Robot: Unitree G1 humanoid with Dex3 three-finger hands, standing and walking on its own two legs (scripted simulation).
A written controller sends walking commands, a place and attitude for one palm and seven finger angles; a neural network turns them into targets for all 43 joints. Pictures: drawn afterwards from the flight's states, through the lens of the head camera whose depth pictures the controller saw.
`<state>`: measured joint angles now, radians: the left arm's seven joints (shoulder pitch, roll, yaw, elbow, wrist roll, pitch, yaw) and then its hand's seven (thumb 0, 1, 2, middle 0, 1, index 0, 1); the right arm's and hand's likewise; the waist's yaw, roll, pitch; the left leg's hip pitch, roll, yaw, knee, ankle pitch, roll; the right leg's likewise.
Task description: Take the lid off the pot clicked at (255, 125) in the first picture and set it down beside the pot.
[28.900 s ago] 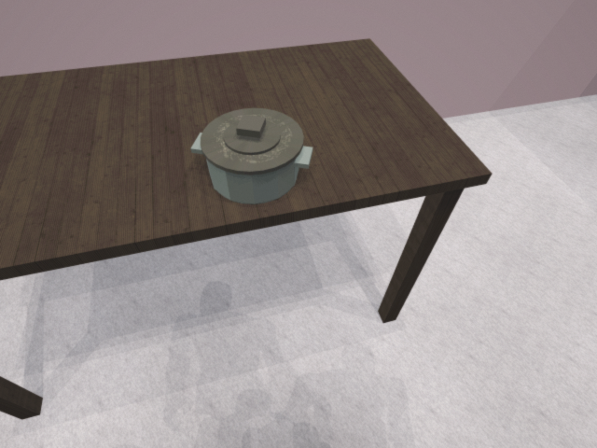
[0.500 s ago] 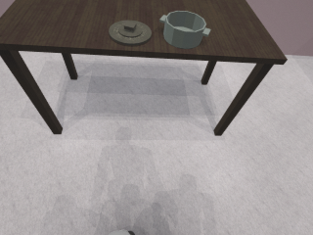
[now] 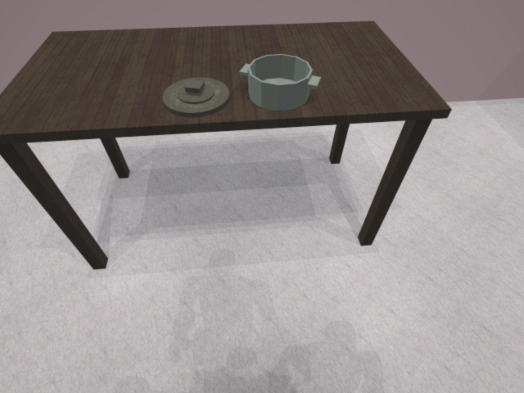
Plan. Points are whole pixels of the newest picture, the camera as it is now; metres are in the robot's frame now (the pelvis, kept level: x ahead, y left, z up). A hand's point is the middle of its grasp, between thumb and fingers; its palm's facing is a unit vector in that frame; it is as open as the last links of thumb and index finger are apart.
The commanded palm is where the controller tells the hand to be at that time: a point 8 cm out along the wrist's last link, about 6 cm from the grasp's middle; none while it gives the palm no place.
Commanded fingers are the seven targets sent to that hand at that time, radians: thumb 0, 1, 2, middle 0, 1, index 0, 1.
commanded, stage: let the arm hang, fingers relaxed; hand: left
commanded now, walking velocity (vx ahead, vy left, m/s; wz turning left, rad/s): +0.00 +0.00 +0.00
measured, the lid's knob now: (194, 86) +0.88 +0.21 +0.01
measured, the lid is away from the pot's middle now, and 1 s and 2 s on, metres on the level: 0.24 0.24 0.24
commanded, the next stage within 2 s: look to check the result in 0.64 s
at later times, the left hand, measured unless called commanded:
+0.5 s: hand out of the picture +0.02 +0.17 -0.18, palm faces +0.00 -0.98 -0.18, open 7.3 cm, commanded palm none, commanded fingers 0.00 0.90 0.90 -0.20 -0.30 -0.20 -0.30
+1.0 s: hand out of the picture +0.02 +0.19 -0.18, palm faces -0.01 -0.98 -0.19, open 7.3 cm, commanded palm none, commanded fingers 0.00 0.90 0.90 -0.20 -0.30 -0.20 -0.30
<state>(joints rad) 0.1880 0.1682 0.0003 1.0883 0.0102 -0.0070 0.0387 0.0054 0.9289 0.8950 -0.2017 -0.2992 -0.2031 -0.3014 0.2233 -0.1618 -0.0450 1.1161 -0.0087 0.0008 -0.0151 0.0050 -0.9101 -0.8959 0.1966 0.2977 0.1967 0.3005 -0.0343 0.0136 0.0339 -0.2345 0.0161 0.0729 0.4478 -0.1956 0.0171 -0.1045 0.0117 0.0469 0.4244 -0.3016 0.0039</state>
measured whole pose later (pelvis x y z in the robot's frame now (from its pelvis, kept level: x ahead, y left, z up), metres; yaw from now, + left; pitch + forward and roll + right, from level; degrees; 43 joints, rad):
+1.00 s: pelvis +0.01 +0.02 +0.00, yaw +0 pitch -1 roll +0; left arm 0.24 0.17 0.00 1.11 0.01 0.00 0.04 0.01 0.91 0.90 -0.20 -0.30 -0.20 -0.30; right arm 0.23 -0.15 -0.04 1.12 -0.01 0.00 -0.02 0.00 -0.91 -0.90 0.20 0.30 0.20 0.30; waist -0.02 -0.02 0.06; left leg -0.22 0.00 0.08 0.43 -0.20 0.04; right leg -0.07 -0.01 0.05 0.38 -0.29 0.03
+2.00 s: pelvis -0.01 +0.02 +0.00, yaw +1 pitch -1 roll -1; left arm 0.27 0.16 -0.01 1.12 0.01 0.00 0.04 0.01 0.91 0.90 -0.20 -0.30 -0.20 -0.30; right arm 0.26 -0.14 -0.04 1.12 -0.01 0.00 -0.02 0.00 -0.90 -0.90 0.20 0.30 0.20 0.30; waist -0.02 0.00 0.05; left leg -0.24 -0.01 0.07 0.42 -0.16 0.04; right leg -0.10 -0.01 0.04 0.39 -0.27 0.03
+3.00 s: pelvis -0.01 +0.01 +0.00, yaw +1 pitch -1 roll -1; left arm 0.27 0.16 0.00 1.12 0.01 -0.01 0.04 0.01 0.91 0.90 -0.20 -0.30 -0.20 -0.30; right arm 0.25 -0.14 -0.04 1.12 -0.01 0.00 -0.02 0.00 -0.90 -0.90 0.20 0.30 0.20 0.30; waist -0.02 -0.01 0.06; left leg -0.24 0.00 0.07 0.43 -0.17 0.04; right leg -0.10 0.00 0.04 0.39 -0.27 0.02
